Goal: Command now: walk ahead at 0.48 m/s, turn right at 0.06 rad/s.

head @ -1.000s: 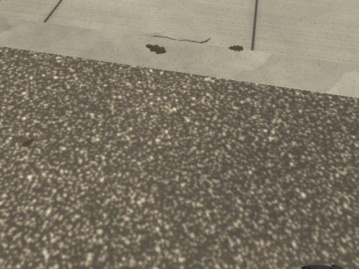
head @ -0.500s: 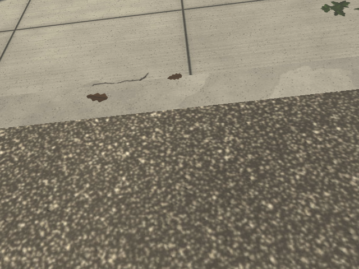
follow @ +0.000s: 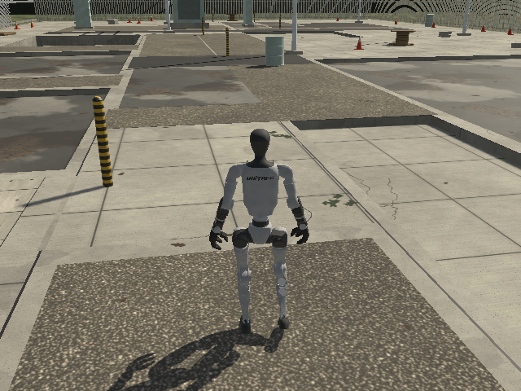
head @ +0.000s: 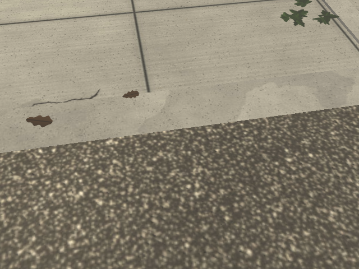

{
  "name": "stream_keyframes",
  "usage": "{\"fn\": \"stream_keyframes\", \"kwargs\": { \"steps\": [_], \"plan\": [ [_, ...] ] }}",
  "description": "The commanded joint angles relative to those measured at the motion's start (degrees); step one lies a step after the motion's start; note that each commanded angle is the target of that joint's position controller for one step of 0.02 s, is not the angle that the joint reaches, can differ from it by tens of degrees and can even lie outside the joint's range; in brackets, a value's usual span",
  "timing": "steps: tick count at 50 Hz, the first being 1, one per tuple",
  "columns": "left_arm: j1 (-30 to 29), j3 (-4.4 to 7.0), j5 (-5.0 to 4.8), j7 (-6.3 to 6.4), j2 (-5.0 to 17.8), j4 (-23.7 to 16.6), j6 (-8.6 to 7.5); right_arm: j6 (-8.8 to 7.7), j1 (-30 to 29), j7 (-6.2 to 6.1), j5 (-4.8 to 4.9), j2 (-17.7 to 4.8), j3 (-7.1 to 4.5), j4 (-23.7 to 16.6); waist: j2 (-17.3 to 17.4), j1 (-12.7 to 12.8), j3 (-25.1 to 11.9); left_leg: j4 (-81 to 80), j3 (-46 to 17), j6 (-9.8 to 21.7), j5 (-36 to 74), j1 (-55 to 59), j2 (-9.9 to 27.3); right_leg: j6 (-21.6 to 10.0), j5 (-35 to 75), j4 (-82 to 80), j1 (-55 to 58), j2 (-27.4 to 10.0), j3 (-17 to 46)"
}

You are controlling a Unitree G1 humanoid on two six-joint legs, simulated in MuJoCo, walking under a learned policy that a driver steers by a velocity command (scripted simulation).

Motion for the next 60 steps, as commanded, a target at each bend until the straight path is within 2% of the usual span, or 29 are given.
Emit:
{"fn": "stream_keyframes", "kwargs": {
  "steps": [1, 4, 7, 11, 14, 15, 16, 17, 18, 19, 20, 21, 22, 24, 27, 33, 38, 41, 42, 43, 44, 45, 46, 47, 48, 49, 50, 54, 60],
  "plan": [
    [1.1, 1.13, 0.39, -0.01, 3.2, -3.8, -0.17, -0.99, 0.3, -0.32, 0.25, -6.2, -1.08, -1.9, 7.0, 0.8, -1.5, -14.1, -16.0, 11.0, 7.9, 6.1, 16.0, 0.7, 3.0, -3.5, -9.2, -5.1, 1.5],
    [-5.6, 0.63, 1.13, -0.14, 2.7, -6.3, -0.16, -0.78, 2.0, -1.09, 0.59, -8.3, -1.47, -0.9, 5.6, -0.3, 0.7, -15.8, -11.6, 10.8, 12.8, 5.1, 15.1, 2.3, 11.4, -14.0, -12.2, -5.3, 0.0],
    [-12.7, -0.25, 0.88, -1.01, 1.3, -8.0, -0.8, -0.33, 4.7, -1.5, 1.04, -9.3, -1.45, -0.1, 5.1, -2.6, 1.6, -15.9, -6.7, 8.6, 14.0, 4.1, 12.3, 2.0, 22.3, -27.3, -7.9, -2.9, -2.5],
    [-19.4, -0.45, 0.11, -2.26, 2.3, -10.5, -1.12, 0.55, 10.1, -1.68, 1.69, -10.3, -1.5, 2.0, 5.0, -4.6, 2.6, -14.0, -7.6, 7.9, 13.2, 11.1, 15.4, 1.0, 24.5, -34.6, -7.9, -1.1, -2.4],
    [-19.4, 0.29, 0.31, -2.88, 4.5, -11.6, -1.45, 1.75, 11.3, -2.01, 1.8, -11.3, -1.83, 2.8, 5.6, -2.6, 1.7, -8.4, -10.1, 6.5, 19.4, 16.4, 17.7, -0.6, 17.9, -37.6, -5.1, 0.3, -1.7],
    [-15.8, 0.97, 0.4, -2.8, 6.0, -10.8, -1.62, 2.06, 10.3, -2.1, 1.73, -12.0, -1.99, 2.6, 6.4, -0.1, -0.4, -3.9, -9.9, 5.8, 26.6, 16.4, 17.1, -1.4, 16.0, -38.6, 0.7, 1.7, -2.8],
    [-7.4, 2.3, 0.52, -2.42, 8.4, -8.5, -1.7, 2.33, 9.5, -2.12, 1.46, -11.4, -1.65, 2.2, 5.9, 4.2, -5.6, 5.4, -8.3, 4.4, 31.5, 13.7, 14.3, -3.0, 16.6, -39.6, 12.7, 2.6, -3.8],
    [3.2, 3.55, 1.43, -1.76, 12.2, -6.5, -1.64, 2.23, 9.1, -2.1, 0.37, -8.7, -0.53, 0.6, 2.6, 8.4, -14.6, 21.2, -6.3, 2.3, 21.2, 3.2, 10.8, -6.2, 18.5, -36.2, 30.7, -5.2, 3.4],
    [7.6, 4.62, 1.89, -1.79, 16.9, -5.1, -1.16, 1.25, 17.5, -1.77, 0.77, -1.0, 1.74, 0.0, -12.4, 5.5, -24.6, 42.9, -3.1, -1.6, -11.2, -18.9, 1.6, -14.6, 7.2, -40.4, 51.8, -20.5, 28.9],
    [8.3, 3.12, 1.66, -1.77, 11.0, -5.4, -0.96, 0.52, 15.3, -1.62, 1.95, -6.0, 0.57, 1.2, -10.5, 7.3, -25.7, 50.5, -10.7, -1.4, -23.4, -24.1, 2.4, -14.1, 1.5, -46.4, 50.1, -21.0, 36.8],
    [3.8, 2.13, 1.5, -1.55, 8.5, -5.6, -1.02, 0.29, 10.0, -1.63, 3.3, -9.9, -0.72, -0.7, -7.6, 6.8, -15.6, 52.8, -10.4, -0.9, -19.9, -28.1, 5.0, -11.3, 1.8, -47.8, 42.5, -19.1, 27.7],
    [-0.5, 1.62, 1.52, -1.44, 7.2, -6.0, -1.15, 0.33, 6.7, -1.92, 3.18, -9.5, -0.73, -1.5, -4.3, 5.1, -10.3, 51.1, -8.8, -1.0, -15.0, -27.2, 7.8, -10.0, 6.0, -49.4, 34.3, -17.0, 20.5],
    [-3.8, 1.2, 1.64, -1.62, 5.5, -5.8, -1.36, 0.72, 5.4, -2.13, 2.35, -8.7, -0.98, -1.6, -2.7, 3.4, -6.1, 48.1, -8.5, -1.2, -11.7, -25.3, 9.4, -9.2, 9.6, -51.8, 27.2, -14.8, 15.1],
    [-7.0, 0.99, 2.03, -1.84, 3.9, -5.3, -2.21, 2.46, 7.9, -2.13, 2.28, -6.4, -1.2, -0.9, -4.2, 0.2, -3.8, 45.2, -8.7, -1.5, -8.0, -19.3, 11.4, -8.4, 12.2, -55.9, 19.5, -12.4, 8.0],
    [-7.8, 1.58, 2.01, -1.54, 5.1, -3.9, -3.04, 4.29, 6.1, -2.17, 1.99, -4.4, -1.21, -2.3, -2.5, -1.2, -0.8, 41.9, -8.9, -2.3, -3.6, -21.3, 12.1, -9.2, 16.8, -59.3, 16.5, -12.6, 1.2],
    [-5.4, 2.57, 1.92, -0.04, 7.9, -1.8, -2.22, 3.77, -3.4, -0.32, 1.23, -3.3, -0.7, -5.7, -0.4, 1.3, 2.0, 23.6, -5.4, -2.7, 11.6, -22.7, 11.1, -7.7, 20.1, -60.5, 19.6, -11.1, -10.1],
    [-1.3, 3.53, 0.41, 0.19, 10.1, 0.2, -0.43, 3.84, -10.9, 1.14, 1.24, -3.8, -0.46, -9.8, 0.1, 3.5, 4.4, 15.9, -1.8, -0.4, 7.2, -24.8, 9.8, -6.6, 23.4, -57.1, 28.7, -13.9, -13.4],
    [-2.7, 4.18, -0.43, 0.38, 12.3, 0.0, 0.84, 4.14, -7.8, 1.48, 1.35, -6.2, -1.67, -10.7, -2.1, 0.1, 0.7, 15.2, 2.8, 2.7, -1.4, -17.1, 5.3, -4.8, 47.1, -46.9, 32.0, -14.3, -15.6],
    [-3.8, 4.23, -0.71, 0.43, 12.7, -0.3, 1.39, 4.26, -1.5, 1.33, 1.61, -8.0, -2.86, -9.4, -2.2, -3.8, -2.8, 13.9, 4.6, 4.2, -2.2, -8.8, 2.5, -3.7, 54.7, -37.9, 30.7, -13.1, -17.0],
    [-4.0, 3.73, -0.67, 0.49, 11.7, -0.6, 1.63, 4.43, 8.3, 0.62, 1.85, -11.6, -4.98, -6.6, -0.6, -8.6, -8.1, 10.7, 4.4, 6.4, 0.6, 5.9, -0.4, -1.5, 52.7, -24.6, 24.8, -10.4, -18.3],
    [-2.5, 2.18, 1.62, 0.51, 7.5, -2.0, 1.13, 5.0, 15.1, -0.7, 2.1, -17.8, -6.84, -5.2, 10.1, -9.3, -12.4, 9.2, -13.1, 10.4, 2.4, 21.6, 10.1, 1.7, 23.0, -5.1, 8.6, -6.7, -18.4],
    [0.5, 0.38, 1.82, -0.04, 2.0, -5.2, -0.82, 4.16, 11.1, -0.43, 1.96, -21.2, -6.75, -7.3, 19.3, -2.9, -19.8, -1.8, -47.4, 21.8, -13.0, 35.7, 21.4, 4.6, -15.3, 12.2, -12.8, 5.8, -7.2],
    [-6.4, 1.21, -0.54, -0.76, 7.5, -5.9, -2.95, 3.24, 11.6, 0.21, 1.56, -15.7, -5.06, -8.2, 9.8, -7.2, -19.4, -7.7, -48.6, 19.4, -15.2, 35.2, 22.4, 3.0, -13.4, 14.7, -19.0, 3.3, 2.1],
    [-9.8, 1.39, -1.92, -1.04, 8.2, -7.1, -3.97, 2.38, 10.2, 0.25, 1.24, -13.0, -4.32, -7.8, 8.0, -6.7, -12.5, -7.4, -40.7, 17.2, -11.6, 29.9, 20.9, 1.4, -8.5, 12.3, -21.9, 1.0, 1.4],
    [-9.7, 1.32, -0.84, -0.54, 7.6, -6.4, -4.34, 1.86, 6.6, 0.27, 1.36, -11.1, -3.74, -8.3, 3.0, -3.9, -7.8, -6.8, -33.8, 15.2, -5.0, 21.3, 18.4, 1.0, -3.9, 7.2, -19.1, -1.7, 1.5],
    [-8.2, 1.78, 0.57, -0.21, 8.2, -5.1, -3.95, 1.73, 2.8, -0.07, 1.07, -8.0, -2.81, -8.8, 3.1, -1.5, -6.3, -7.0, -27.1, 13.6, 1.5, 14.8, 16.7, 1.2, -0.6, 2.2, -14.6, -4.1, 1.3],
    [-6.4, 1.94, 0.74, -0.46, 8.2, -4.1, -3.1, 1.64, 0.9, -0.38, 0.22, -6.6, -2.19, -9.6, 4.6, -0.1, -5.6, -8.1, -23.8, 13.0, 6.4, 10.4, 15.6, 1.3, 1.7, 0.4, -10.6, -5.4, 1.3],
    [-7.3, 1.27, 0.89, -0.69, 5.6, -3.6, -0.59, 0.68, 3.2, -1.29, -0.02, -8.6, -2.37, -7.7, 4.2, -0.1, -3.0, -11.8, -14.1, 12.2, 19.5, 6.0, 14.3, 3.3, 9.2, -7.3, -10.8, -6.1, -0.6],
    [-15.6, 0.07, 0.0, -1.99, 3.7, -5.4, -0.97, 0.31, 5.5, -2.15, -0.35, -9.1, -1.88, -5.4, 5.0, -4.0, 0.8, -15.5, -4.0, 7.2, 14.4, 7.8, 11.9, 2.2, 29.4, -27.3, -10.4, -3.3, -2.6]
  ]
}}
